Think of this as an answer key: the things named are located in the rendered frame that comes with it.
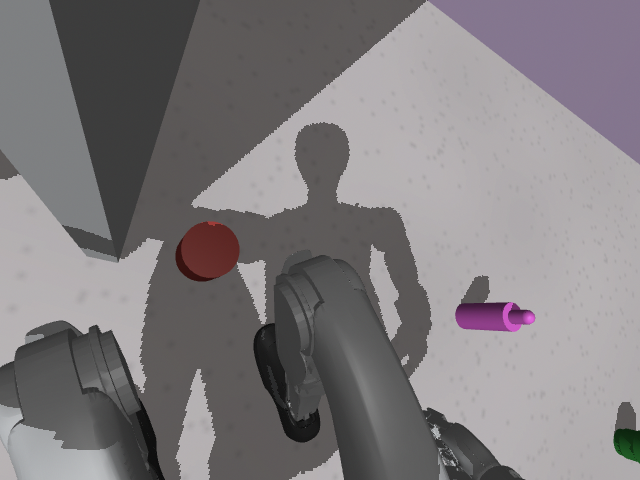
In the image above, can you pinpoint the right robot foot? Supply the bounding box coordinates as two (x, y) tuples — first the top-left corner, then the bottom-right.
(253, 323), (320, 443)

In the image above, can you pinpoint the left robot foot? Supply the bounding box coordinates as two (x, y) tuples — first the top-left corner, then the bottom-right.
(136, 397), (165, 480)

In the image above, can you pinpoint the right robot hand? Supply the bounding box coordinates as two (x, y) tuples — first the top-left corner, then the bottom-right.
(423, 408), (500, 480)

